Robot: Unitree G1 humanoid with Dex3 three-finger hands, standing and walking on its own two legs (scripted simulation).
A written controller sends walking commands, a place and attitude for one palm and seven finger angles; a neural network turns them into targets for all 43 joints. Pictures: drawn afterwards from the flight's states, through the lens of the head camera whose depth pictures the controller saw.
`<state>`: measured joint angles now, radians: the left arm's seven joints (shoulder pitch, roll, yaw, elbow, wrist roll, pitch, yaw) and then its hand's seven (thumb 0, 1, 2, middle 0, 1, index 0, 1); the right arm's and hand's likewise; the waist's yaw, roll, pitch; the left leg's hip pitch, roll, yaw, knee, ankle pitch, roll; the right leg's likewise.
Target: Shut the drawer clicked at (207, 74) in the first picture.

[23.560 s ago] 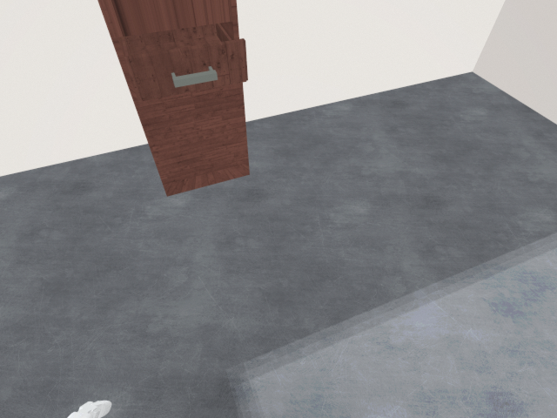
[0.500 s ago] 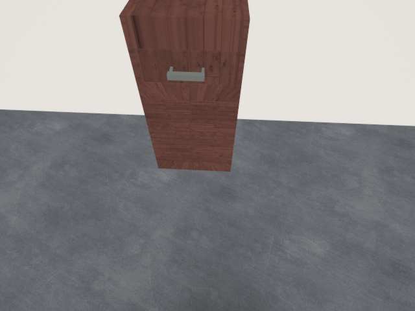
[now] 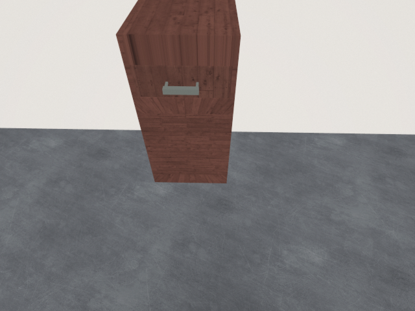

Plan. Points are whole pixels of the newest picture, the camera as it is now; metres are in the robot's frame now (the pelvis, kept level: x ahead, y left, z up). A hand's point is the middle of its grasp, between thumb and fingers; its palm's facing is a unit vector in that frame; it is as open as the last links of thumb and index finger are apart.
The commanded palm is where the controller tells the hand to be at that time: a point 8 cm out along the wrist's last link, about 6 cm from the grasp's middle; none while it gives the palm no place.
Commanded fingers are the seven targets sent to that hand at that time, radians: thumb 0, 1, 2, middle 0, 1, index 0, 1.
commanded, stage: let the arm hang, fingers relaxed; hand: left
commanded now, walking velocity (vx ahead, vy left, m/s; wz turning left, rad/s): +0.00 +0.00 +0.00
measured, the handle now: (181, 87) +0.91 +0.15 -0.08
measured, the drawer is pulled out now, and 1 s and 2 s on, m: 0.00 0.00 0.00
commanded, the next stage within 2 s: look to check the result in 0.04 s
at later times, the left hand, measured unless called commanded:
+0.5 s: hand out of the picture +0.01 +0.16 -0.17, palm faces +0.02 -0.98 -0.21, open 7.3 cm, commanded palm none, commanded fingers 0.00 0.90 0.90 -0.20 -0.30 -0.20 -0.30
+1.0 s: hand out of the picture +0.05 +0.17 -0.16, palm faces +0.01 -0.97 -0.26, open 7.3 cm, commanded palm none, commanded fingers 0.00 0.90 0.90 -0.20 -0.30 -0.20 -0.30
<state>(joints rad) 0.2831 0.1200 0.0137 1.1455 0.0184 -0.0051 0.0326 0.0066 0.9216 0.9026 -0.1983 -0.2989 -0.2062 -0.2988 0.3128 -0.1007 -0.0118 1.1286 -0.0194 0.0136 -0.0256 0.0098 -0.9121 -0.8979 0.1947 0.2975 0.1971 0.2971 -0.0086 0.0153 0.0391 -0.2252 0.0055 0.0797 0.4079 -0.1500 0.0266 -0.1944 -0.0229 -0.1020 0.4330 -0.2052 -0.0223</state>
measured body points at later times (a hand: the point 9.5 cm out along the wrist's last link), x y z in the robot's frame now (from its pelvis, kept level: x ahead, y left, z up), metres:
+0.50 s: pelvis +0.01 -0.01 +0.00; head +0.02 -0.02 +0.45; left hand +0.01 +0.21 -0.15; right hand -0.01 -0.22 -0.17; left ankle +0.05 +0.10 -0.74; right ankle +0.02 -0.10 -0.74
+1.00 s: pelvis +0.02 -0.03 +0.00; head +0.04 -0.05 +0.45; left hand +0.05 +0.22 -0.14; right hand +0.04 -0.26 -0.16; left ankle +0.05 +0.10 -0.74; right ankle +0.02 -0.10 -0.74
